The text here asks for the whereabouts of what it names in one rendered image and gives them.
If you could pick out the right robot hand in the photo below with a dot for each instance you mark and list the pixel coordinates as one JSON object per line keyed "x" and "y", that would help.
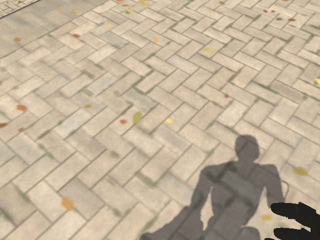
{"x": 301, "y": 213}

